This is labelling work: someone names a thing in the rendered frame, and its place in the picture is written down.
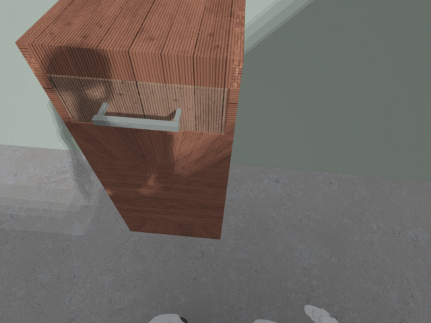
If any cabinet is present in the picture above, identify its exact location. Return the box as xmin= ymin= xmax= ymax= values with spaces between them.
xmin=15 ymin=0 xmax=246 ymax=240

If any right robot hand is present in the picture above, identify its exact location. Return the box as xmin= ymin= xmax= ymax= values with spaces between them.
xmin=304 ymin=305 xmax=338 ymax=323

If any handle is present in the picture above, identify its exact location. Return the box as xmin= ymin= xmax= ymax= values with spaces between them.
xmin=92 ymin=102 xmax=181 ymax=132

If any drawer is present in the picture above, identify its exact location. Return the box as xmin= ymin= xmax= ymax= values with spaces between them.
xmin=47 ymin=74 xmax=228 ymax=134

